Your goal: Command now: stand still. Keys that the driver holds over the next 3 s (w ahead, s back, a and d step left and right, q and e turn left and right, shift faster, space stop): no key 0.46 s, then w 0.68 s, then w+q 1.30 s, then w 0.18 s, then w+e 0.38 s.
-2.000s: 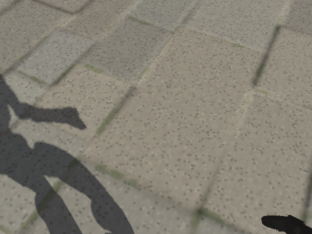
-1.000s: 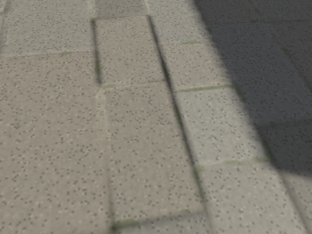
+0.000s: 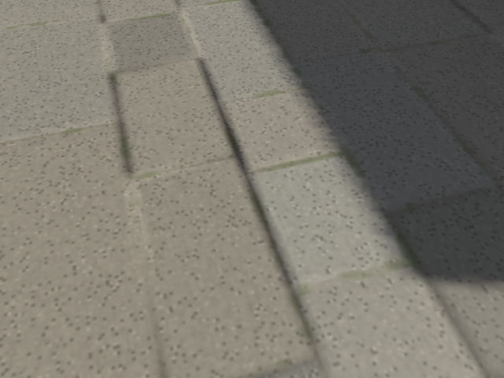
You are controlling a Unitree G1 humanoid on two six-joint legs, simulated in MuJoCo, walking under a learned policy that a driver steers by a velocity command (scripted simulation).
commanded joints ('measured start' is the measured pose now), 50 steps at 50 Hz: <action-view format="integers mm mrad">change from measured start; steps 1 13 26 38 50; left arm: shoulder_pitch -7 1 32 395 298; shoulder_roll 106 97 79 192 128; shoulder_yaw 21 13 4 39 -6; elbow -19 86 164 244 164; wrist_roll -1 -5 -17 -14 -7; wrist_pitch -11 -8 -8 -116 -106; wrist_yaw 7 14 18 -35 -9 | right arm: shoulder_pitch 3 28 91 -23 -282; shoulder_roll -118 -110 -132 -80 -39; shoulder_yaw -23 -17 -24 -29 -19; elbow -22 43 86 -50 -142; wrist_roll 1 2 17 44 33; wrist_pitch -9 -7 1 -77 -87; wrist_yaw -3 -8 -18 6 54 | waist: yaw -4 -2 -6 130 83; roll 1 6 51 -256 -88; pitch -31 -18 20 -15 99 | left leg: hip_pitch -41 -40 -81 -622 -473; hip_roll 34 21 23 -44 40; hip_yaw -36 -28 -69 -42 62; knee -99 -113 -158 590 153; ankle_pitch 160 165 -325 -276 300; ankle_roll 20 22 79 39 13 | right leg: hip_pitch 43 46 -48 364 133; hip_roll -36 -33 31 -409 -198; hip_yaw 38 24 -50 681 56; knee -66 -78 -8 -346 -425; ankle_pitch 201 194 -244 -290 281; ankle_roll -16 -10 -25 -309 -184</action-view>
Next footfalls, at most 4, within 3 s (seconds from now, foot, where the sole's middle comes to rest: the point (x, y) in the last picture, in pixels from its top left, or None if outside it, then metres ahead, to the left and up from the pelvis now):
1.16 left None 0.44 0.11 -0.77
1.68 right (286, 303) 0.73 -0.07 -0.77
2.20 left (168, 261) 0.87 0.29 -0.77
2.70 right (168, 179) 1.22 0.33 -0.77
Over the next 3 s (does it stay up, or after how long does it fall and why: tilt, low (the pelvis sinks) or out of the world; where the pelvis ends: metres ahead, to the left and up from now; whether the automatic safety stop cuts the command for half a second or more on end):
stays up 1.15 0.38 0.01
